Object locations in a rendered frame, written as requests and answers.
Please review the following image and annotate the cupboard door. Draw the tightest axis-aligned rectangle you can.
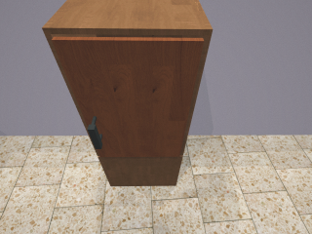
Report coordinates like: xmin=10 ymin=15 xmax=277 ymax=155
xmin=52 ymin=36 xmax=204 ymax=157

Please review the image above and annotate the handle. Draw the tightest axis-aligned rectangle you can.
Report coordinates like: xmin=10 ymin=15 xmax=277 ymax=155
xmin=87 ymin=116 xmax=102 ymax=149

